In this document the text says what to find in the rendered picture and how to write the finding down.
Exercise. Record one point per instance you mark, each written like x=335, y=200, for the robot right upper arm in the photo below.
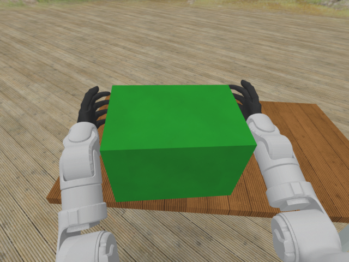
x=306, y=236

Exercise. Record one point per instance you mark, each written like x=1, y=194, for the robot right hand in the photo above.
x=250, y=101

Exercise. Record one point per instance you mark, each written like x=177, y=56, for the robot left forearm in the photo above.
x=80, y=182

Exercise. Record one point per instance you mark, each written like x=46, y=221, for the robot right forearm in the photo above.
x=287, y=188

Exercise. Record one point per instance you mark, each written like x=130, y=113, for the table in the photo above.
x=321, y=150

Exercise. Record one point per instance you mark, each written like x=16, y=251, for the robot left hand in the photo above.
x=87, y=112

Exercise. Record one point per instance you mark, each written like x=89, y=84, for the carton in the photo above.
x=174, y=141

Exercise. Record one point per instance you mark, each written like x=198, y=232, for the robot left upper arm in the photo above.
x=99, y=246

